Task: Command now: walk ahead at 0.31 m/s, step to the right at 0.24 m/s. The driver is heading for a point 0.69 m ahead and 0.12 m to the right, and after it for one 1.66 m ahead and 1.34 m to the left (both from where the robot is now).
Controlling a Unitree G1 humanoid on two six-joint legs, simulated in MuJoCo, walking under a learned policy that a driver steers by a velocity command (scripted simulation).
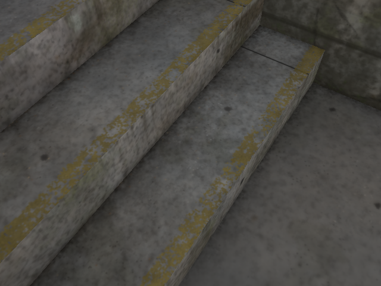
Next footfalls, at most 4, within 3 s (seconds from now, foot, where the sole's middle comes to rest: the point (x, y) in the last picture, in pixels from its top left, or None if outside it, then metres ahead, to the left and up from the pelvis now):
0.46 right None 0.23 -0.26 -0.69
0.94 left None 0.38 -0.18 -0.69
1.10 right None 0.34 -0.41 -0.69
1.50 left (260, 228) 0.57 -0.19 -0.69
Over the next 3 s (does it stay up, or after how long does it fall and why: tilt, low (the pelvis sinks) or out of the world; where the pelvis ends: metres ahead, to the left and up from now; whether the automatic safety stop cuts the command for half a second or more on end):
stays up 1.18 0.12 0.45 its command is cut before an obstacle from the start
